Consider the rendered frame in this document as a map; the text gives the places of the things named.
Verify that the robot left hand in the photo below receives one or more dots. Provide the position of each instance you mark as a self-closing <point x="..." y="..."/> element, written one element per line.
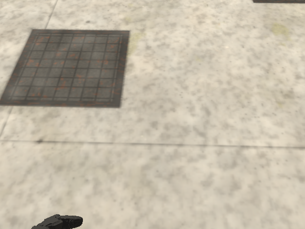
<point x="59" y="222"/>

